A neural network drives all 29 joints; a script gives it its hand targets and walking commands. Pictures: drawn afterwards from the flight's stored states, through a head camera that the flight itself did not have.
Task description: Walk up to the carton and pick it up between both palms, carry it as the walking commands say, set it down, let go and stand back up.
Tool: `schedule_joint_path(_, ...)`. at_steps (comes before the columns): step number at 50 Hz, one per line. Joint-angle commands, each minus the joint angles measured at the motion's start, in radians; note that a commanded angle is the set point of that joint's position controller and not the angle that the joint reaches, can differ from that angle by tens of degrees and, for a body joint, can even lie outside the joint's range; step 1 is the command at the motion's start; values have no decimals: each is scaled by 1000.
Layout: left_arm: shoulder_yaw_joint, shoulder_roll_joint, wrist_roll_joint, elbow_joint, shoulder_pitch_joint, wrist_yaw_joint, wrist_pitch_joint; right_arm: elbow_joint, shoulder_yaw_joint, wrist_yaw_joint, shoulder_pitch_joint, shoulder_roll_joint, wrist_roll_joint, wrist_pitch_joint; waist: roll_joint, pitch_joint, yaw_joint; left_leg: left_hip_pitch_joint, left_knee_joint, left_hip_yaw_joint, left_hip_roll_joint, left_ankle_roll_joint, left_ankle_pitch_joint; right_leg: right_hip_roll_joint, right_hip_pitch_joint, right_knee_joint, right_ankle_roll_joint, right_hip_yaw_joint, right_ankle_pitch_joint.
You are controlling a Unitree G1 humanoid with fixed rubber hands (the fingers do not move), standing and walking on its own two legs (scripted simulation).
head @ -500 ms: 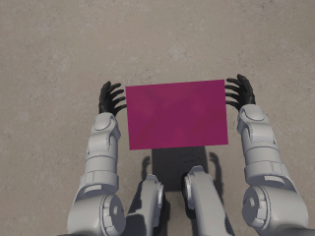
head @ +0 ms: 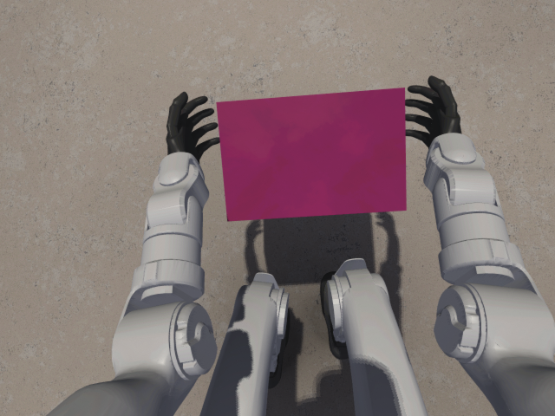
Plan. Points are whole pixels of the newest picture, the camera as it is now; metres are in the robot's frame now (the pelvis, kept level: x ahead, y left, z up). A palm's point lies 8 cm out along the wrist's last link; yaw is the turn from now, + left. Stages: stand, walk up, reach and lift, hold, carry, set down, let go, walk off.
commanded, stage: set down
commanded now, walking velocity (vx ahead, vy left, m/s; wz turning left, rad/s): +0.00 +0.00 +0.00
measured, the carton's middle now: (309, 157) +0.48 -0.04 -0.19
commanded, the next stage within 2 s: none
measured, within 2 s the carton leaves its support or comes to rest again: neither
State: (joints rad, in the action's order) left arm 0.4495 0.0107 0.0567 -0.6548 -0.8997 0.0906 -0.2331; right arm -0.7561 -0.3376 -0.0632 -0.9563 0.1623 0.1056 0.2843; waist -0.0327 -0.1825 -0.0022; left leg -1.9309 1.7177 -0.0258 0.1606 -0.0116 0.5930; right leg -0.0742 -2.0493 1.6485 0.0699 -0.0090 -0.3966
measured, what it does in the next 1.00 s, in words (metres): lowers itself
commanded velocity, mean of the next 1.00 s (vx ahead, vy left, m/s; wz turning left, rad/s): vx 0.00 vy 0.00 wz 0.00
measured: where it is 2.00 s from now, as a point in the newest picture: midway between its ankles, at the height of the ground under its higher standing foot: (306, 344)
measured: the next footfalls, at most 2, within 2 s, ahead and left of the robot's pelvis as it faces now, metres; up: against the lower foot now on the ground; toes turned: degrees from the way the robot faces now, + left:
none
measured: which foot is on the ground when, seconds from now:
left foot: down 0.00-1.00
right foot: down 0.00-1.00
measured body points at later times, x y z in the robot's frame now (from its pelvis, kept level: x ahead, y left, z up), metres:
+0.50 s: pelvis -0.01 +0.00 -0.07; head +0.30 -0.04 +0.26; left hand +0.51 +0.13 -0.18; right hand +0.49 -0.23 -0.20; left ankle +0.07 +0.10 -0.48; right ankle +0.12 -0.08 -0.48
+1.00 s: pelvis -0.02 +0.00 -0.12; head +0.33 -0.03 +0.16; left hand +0.52 +0.13 -0.27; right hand +0.51 -0.23 -0.28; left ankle +0.07 +0.10 -0.48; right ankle +0.12 -0.08 -0.48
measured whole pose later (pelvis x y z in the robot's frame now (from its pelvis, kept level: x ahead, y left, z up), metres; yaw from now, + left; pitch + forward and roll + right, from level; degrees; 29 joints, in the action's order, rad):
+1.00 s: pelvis -0.02 +0.00 -0.12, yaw +2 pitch +42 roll +3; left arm 0.36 -0.09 -0.04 -0.82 -1.23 0.17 -0.19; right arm -1.03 -0.17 -0.05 -1.31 0.40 -0.06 0.21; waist -0.06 0.16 -0.03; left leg -2.23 2.13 -0.08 0.18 -0.01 0.64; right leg -0.02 -2.34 2.05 0.08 -0.05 -0.43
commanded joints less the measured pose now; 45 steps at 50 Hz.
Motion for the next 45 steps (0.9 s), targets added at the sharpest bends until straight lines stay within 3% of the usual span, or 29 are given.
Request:
schedule_joint_path(1, -495, 769, -97, -5, -567, -263, -17, 67, 435, 256, -543, -824, -123, -23, 104, -938, -21, 33, -149, 60, -13, 10, -154, 3, 983, -74, -41, 144, 216)
schedule_joint_path(14, -501, 741, -120, -8, -658, -253, -10, 51, 444, 247, -636, -779, -147, -33, 110, -954, -29, -69, -30, 44, -13, 6, -144, 10, 925, 37, -42, 141, 243)
schedule_joint_path(45, -510, 692, -167, -86, -884, -176, 29, -65, 443, 270, -880, -590, -241, -107, 68, -844, -65, -52, 191, 35, -25, -2, -149, 44, 646, 288, -31, 84, 256)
